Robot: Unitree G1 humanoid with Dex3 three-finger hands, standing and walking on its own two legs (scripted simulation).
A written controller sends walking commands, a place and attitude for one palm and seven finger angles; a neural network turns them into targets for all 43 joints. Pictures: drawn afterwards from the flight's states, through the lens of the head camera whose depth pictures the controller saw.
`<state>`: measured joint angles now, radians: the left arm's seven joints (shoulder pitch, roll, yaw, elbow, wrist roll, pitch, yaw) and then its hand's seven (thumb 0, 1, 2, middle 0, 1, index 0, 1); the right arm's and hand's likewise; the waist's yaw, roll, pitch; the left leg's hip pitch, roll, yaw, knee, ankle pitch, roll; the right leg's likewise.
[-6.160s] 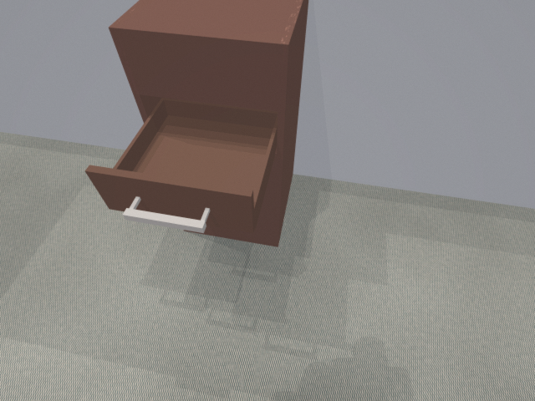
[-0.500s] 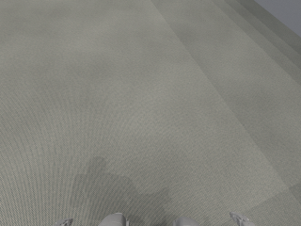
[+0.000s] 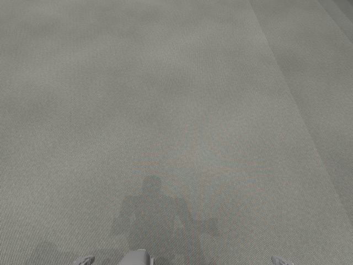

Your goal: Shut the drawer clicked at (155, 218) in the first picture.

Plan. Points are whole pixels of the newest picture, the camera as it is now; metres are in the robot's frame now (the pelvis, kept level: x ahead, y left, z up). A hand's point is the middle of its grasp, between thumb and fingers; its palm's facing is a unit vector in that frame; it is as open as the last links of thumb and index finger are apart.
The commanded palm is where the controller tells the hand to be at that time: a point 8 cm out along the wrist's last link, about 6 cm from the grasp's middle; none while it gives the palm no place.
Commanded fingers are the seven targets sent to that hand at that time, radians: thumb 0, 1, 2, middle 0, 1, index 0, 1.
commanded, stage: walk around to get in front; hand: left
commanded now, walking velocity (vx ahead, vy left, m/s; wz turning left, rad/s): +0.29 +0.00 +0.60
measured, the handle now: out of the picture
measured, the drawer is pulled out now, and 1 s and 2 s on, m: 0.30 0.30 0.30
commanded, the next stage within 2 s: turn to face it in 1.30 s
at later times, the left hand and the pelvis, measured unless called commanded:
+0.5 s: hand (98, 232) +0.19 +0.22 -0.16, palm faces +0.30 -0.92 -0.25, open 7.4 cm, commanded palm none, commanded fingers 0.00 0.90 0.90 -0.20 -0.30 -0.20 -0.30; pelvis +0.15 -0.01 -0.01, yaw +18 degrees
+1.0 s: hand (74, 190) +0.30 +0.32 -0.16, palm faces +0.53 -0.83 -0.19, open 7.4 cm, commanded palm none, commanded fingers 0.00 0.90 0.90 -0.20 -0.30 -0.20 -0.30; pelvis +0.33 +0.10 +0.00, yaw +31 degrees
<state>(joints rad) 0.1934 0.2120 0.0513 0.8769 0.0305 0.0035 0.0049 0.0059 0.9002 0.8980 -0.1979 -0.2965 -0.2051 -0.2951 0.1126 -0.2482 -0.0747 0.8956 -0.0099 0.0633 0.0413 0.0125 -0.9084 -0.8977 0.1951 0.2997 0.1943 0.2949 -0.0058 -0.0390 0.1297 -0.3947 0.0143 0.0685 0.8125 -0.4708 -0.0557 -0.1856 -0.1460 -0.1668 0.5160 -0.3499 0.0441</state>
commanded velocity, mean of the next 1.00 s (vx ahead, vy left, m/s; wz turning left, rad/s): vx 0.34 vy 0.00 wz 0.47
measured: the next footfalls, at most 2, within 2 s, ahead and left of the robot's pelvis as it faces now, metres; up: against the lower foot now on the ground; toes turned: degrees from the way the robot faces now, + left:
left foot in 0.06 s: +0.04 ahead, +0.13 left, +0.00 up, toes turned +8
right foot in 0.40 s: +0.23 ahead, -0.13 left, +0.00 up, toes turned +7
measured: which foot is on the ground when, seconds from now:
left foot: up 0.00-0.04, down 0.06-0.40, up 0.42-0.72, down 0.74-1.00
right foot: down 0.00-0.06, up 0.08-0.38, down 0.40-0.76, up 0.78-1.00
